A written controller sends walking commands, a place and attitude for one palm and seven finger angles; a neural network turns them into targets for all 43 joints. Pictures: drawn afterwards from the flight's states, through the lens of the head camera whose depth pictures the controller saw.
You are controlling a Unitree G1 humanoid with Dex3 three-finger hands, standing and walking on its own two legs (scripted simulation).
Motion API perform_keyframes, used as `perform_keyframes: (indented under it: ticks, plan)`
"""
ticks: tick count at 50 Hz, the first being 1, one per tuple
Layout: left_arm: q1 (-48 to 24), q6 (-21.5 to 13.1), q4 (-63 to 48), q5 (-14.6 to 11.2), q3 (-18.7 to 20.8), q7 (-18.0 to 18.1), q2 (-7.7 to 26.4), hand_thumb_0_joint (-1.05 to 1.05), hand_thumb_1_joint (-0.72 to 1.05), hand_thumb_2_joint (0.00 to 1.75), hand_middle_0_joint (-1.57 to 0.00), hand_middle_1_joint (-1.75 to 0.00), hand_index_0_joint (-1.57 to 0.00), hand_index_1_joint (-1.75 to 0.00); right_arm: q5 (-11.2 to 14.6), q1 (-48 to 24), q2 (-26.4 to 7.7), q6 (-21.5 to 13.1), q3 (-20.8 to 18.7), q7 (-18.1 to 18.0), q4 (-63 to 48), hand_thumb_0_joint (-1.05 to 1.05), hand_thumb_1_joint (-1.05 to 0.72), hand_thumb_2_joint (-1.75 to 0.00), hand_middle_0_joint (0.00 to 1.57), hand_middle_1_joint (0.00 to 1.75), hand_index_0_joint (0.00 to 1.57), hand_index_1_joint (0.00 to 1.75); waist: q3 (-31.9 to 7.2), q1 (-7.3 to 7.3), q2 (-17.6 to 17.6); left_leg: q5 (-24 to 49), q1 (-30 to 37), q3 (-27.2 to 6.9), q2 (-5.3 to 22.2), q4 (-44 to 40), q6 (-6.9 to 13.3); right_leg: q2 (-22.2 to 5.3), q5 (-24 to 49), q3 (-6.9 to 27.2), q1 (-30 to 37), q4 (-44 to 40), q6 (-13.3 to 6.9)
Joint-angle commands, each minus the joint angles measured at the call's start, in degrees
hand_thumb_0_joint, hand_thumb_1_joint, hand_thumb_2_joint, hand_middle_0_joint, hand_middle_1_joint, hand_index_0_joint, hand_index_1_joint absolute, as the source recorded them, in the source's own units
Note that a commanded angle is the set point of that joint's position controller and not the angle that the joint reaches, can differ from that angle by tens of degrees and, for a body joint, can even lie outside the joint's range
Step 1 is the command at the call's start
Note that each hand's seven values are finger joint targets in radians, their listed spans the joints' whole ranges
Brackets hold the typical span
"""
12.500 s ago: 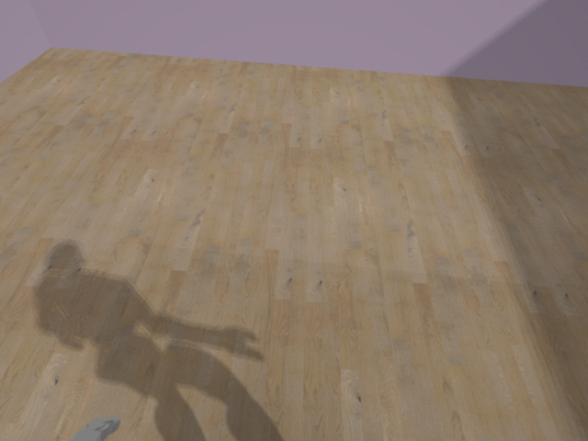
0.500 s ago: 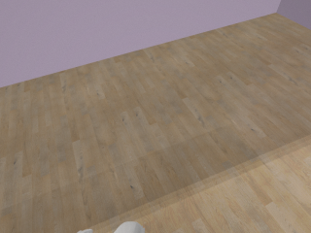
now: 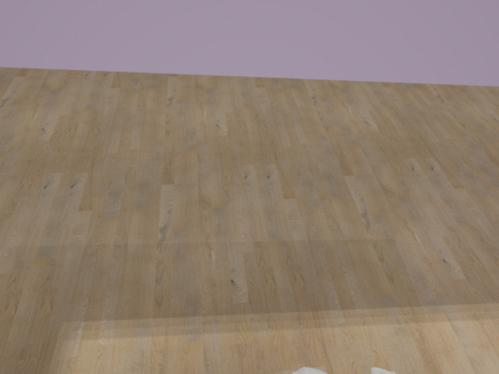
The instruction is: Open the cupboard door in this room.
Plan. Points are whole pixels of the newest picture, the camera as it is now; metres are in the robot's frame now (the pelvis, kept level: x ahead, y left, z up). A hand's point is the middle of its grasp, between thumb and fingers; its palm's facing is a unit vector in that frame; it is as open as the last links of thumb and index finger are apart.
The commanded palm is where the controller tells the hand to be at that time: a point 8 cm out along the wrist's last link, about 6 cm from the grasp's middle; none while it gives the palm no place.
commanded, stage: turn or walk to find it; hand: left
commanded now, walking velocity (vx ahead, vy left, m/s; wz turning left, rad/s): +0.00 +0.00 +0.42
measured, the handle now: out of the picture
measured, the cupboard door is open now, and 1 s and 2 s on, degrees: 0 0 0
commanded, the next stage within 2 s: none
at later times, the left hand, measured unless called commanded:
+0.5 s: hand out of the picture +0.03 +0.14 -0.14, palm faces +0.21 -0.93 -0.29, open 7.4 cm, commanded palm none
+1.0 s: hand out of the picture -0.14 +0.18 -0.18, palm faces +0.48 -0.84 -0.24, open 7.4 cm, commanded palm none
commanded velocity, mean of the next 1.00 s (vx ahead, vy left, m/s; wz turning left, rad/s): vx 0.00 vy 0.00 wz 0.42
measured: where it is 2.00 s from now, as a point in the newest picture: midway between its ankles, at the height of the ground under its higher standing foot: outside the picture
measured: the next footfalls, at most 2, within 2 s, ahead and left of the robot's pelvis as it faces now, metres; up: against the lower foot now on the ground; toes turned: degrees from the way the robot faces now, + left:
right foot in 0.32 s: +0.03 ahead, -0.14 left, +0.00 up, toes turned +4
left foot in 0.84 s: -0.07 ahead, +0.08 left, +0.00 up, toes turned +28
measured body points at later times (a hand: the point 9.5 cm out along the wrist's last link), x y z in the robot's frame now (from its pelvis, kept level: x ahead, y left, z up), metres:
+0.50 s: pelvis -0.02 -0.06 +0.00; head +0.01 -0.10 +0.45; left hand +0.02 +0.19 -0.12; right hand +0.05 -0.31 -0.17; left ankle -0.07 +0.09 -0.65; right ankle -0.01 -0.15 -0.74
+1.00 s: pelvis -0.06 -0.02 +0.00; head -0.05 +0.02 +0.45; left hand -0.16 +0.23 -0.16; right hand +0.15 -0.19 -0.13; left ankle -0.11 +0.06 -0.74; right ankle -0.03 -0.16 -0.67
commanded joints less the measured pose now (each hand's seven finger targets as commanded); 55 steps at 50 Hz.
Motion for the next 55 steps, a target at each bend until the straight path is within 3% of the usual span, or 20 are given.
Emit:
perform_keyframes:
  ticks: [1,8,14,15,16,17,18,19,21,23,35,38,40,41,42,43,44,45,48,55]
  plan:
    - [-1.43,-1.82,-4.40,-0.15,0.62,-0.03,3.56,0.00,0.90,0.90,-0.20,-0.30,-0.20,-0.30,0.31,4.22,-11.52,-1.15,-3.05,-0.63,-2.38,0.00,-0.90,-0.90,0.20,0.30,0.20,0.30,-4.44,-2.50,9.19,26.68,6.25,-12.26,13.52,-10.28,6.05,-0.26,2.38,2.45,-4.45,0.36,1.14]
    - [-5.86,-2.00,-7.22,-0.52,0.25,0.37,2.21,0.00,0.90,0.90,-0.20,-0.30,-0.20,-0.30,-0.25,6.89,-11.80,-0.67,-3.87,-0.44,-2.28,0.00,-0.90,-0.90,0.20,0.30,0.20,0.30,-5.08,-4.09,10.86,25.35,6.01,-18.82,13.95,-8.92,8.04,1.48,-2.01,2.80,-1.55,-10.38,0.86]
    - [-0.17,-3.29,-6.18,-1.09,0.32,0.73,2.17,0.00,0.90,0.90,-0.20,-0.30,-0.20,-0.30,-0.03,5.15,-11.25,-0.24,-4.34,-0.17,-2.94,0.00,-0.90,-0.90,0.20,0.30,0.20,0.30,-8.40,-0.95,9.68,24.75,-1.60,-20.31,9.74,-3.11,4.94,3.94,9.06,1.06,15.18,-34.60,-0.45]
    - [1.94,-3.85,-5.80,-0.87,0.67,0.91,3.84,0.00,0.90,0.90,-0.20,-0.30,-0.20,-0.30,0.38,4.99,-9.92,-0.32,-4.25,0.05,-3.03,0.00,-0.90,-0.90,0.20,0.30,0.20,0.30,-9.25,-0.01,6.43,18.27,-6.35,-18.49,7.19,-0.15,2.31,1.52,14.38,2.86,22.14,-41.60,-0.99]
    - [3.16,-4.46,-5.63,-0.08,1.50,1.32,8.01,0.00,0.90,0.90,-0.20,-0.30,-0.20,-0.30,0.90,6.22,-6.43,-0.43,-3.73,0.36,-3.71,0.00,-0.90,-0.90,0.20,0.30,0.20,0.30,-10.69,0.31,-5.14,3.25,-16.09,-11.78,1.34,8.24,-1.50,-9.86,16.31,12.90,30.20,-44.96,-4.14]
    - [3.09,-4.46,-6.14,0.26,2.08,1.40,11.34,0.00,0.90,0.90,-0.20,-0.30,-0.20,-0.30,0.65,4.51,-5.36,-0.26,-3.52,0.25,-5.28,0.00,-0.90,-0.90,0.20,0.30,0.20,0.30,-7.45,1.23,-14.84,-17.16,-21.92,-4.96,-4.21,20.50,-4.14,-21.26,24.30,22.96,26.29,-45.74,-10.84]
    - [1.92,-4.20,-6.85,-0.18,1.63,1.51,9.69,0.00,0.90,0.90,-0.20,-0.30,-0.20,-0.30,0.09,3.78,-7.50,0.50,-4.13,0.24,-4.56,0.00,-0.90,-0.90,0.20,0.30,0.20,0.30,-6.21,0.83,-8.21,-17.12,-20.13,-7.56,-1.85,30.07,-3.86,-21.45,25.66,19.49,20.07,-45.56,-13.69]
    - [-1.68,-4.60,-7.53,-0.26,1.81,1.73,7.63,0.00,0.90,0.90,-0.20,-0.30,-0.20,-0.30,-0.20,5.80,-7.48,1.32,-4.36,0.36,-3.20,0.00,-0.90,-0.90,0.20,0.30,0.20,0.30,-4.35,-1.24,-12.03,-14.63,-20.38,-8.85,-0.46,35.31,-3.96,-18.75,21.68,16.65,16.22,-46.93,-12.96]
    - [-6.19,-4.33,-8.54,-0.38,0.66,1.46,4.97,0.00,0.90,0.90,-0.20,-0.30,-0.20,-0.30,-0.16,7.49,-6.91,1.99,-4.54,1.01,-0.88,0.00,-0.90,-0.90,0.20,0.30,0.20,0.30,-0.68,-3.55,-5.69,-8.06,-19.57,-6.51,0.65,41.46,-4.73,-13.34,20.62,8.83,13.22,-45.60,-10.50]
    - [-4.93,-4.84,-8.34,-0.35,0.30,1.19,3.93,0.00,0.90,0.90,-0.20,-0.30,-0.20,-0.30,-0.14,8.92,-5.90,2.07,-4.20,1.34,0.03,0.00,-0.90,-0.90,0.20,0.30,0.20,0.30,-1.14,-3.63,-5.62,-4.52,-19.95,-5.02,0.68,42.36,-5.70,-10.92,23.81,4.45,14.73,-44.82,-9.15]
    - [4.20,-4.46,-4.24,0.63,1.44,1.21,7.36,0.00,0.90,0.90,-0.20,-0.30,-0.20,-0.30,0.59,-0.20,-4.70,1.26,-2.47,1.10,-1.84,0.00,-0.90,-0.90,0.20,0.30,0.20,0.30,-4.32,1.30,-7.87,-11.74,-14.09,0.65,2.71,20.37,-6.44,-15.43,37.72,1.58,23.30,-39.94,-12.65]
    - [3.54,-4.13,-3.75,0.57,1.87,1.06,8.78,0.00,0.90,0.90,-0.20,-0.30,-0.20,-0.30,0.87,1.38,-4.86,0.52,-2.10,0.91,-1.88,0.00,-0.90,-0.90,0.20,0.30,0.20,0.30,-6.67,0.48,-8.83,-9.00,-8.35,2.95,1.81,10.46,-5.41,-15.66,39.24,0.19,23.14,-36.58,-11.82]
    - [1.44,-3.76,-3.59,-0.02,1.94,0.93,8.38,0.00,0.90,0.90,-0.20,-0.30,-0.20,-0.30,0.74,4.89,-6.07,-0.06,-2.34,1.00,-1.11,0.00,-0.90,-0.90,0.20,0.30,0.20,0.30,-7.51,-2.30,-5.41,2.73,1.58,2.93,2.26,-2.03,-4.63,-13.91,32.02,-3.40,17.25,-30.97,-7.78]
    - [2.19,-3.30,-4.32,-0.45,1.61,0.80,6.45,0.00,0.90,0.90,-0.20,-0.30,-0.20,-0.30,0.45,7.17,-9.70,-0.73,-3.07,1.01,-0.76,0.00,-0.90,-0.90,0.20,0.30,0.20,0.30,-9.53,-3.63,3.90,12.90,10.11,-3.95,7.63,-7.24,-2.62,-10.12,21.90,-6.25,9.38,-22.30,-4.33]
    - [1.76,-2.97,-6.24,-0.77,0.44,0.51,2.51,0.00,0.90,0.90,-0.20,-0.30,-0.20,-0.30,0.12,9.26,-15.23,-0.97,-4.32,0.66,-0.89,0.00,-0.90,-0.90,0.20,0.30,0.20,0.30,-8.96,-4.67,20.47,34.06,15.74,-21.91,21.64,-8.62,4.08,-2.34,-8.80,-7.46,-5.31,-11.24,0.11]
    - [-1.87,-2.23,-7.06,-0.32,-0.07,0.88,2.87,0.00,0.90,0.90,-0.20,-0.30,-0.20,-0.30,0.18,11.33,-16.85,-0.25,-4.58,0.27,0.01,0.00,-0.90,-0.90,0.20,0.30,0.20,0.30,-8.21,-6.15,17.22,38.32,10.73,-20.73,24.89,-8.51,8.49,-1.40,-14.29,-2.06,-3.88,-4.19,-0.38]
    - [-3.01,-1.79,-6.60,-0.23,0.25,0.82,3.11,0.00,0.90,0.90,-0.20,-0.30,-0.20,-0.30,-0.04,9.40,-14.99,-0.30,-4.02,-0.20,0.09,0.00,-0.90,-0.90,0.20,0.30,0.20,0.30,-6.07,-5.33,13.79,32.46,7.18,-18.08,22.50,-9.58,8.62,-1.90,-11.04,0.54,-3.58,-1.27,-0.76]
    - [-2.74,-1.53,-5.74,-0.20,0.56,0.66,2.88,0.00,0.90,0.90,-0.20,-0.30,-0.20,-0.30,-0.09,6.09,-13.56,-0.44,-3.78,-0.64,-0.89,0.00,-0.90,-0.90,0.20,0.30,0.20,0.30,-5.03,-3.98,16.34,27.80,5.67,-16.79,19.59,-9.92,7.56,-2.17,-7.42,1.71,-4.96,0.48,-0.43]
    - [-0.99,-1.80,-4.06,-0.21,0.81,-0.05,3.58,0.00,0.90,0.90,-0.20,-0.30,-0.20,-0.30,0.05,1.84,-11.37,-0.79,-2.79,-0.79,-2.48,0.00,-0.90,-0.90,0.20,0.30,0.20,0.30,-3.26,-2.02,11.85,27.65,4.42,-12.17,14.57,-9.52,6.15,-0.96,-0.30,2.13,-4.50,2.18,0.11]
    - [-3.14,-1.92,-5.41,-0.30,0.52,0.23,3.08,0.00,0.90,0.90,-0.20,-0.30,-0.20,-0.30,0.13,5.62,-11.40,-1.01,-3.43,-0.51,-2.29,0.00,-0.90,-0.90,0.20,0.30,0.20,0.30,-4.76,-3.18,9.49,26.15,6.85,-15.26,14.13,-9.88,7.29,0.01,0.47,2.79,-3.91,-3.98,1.24]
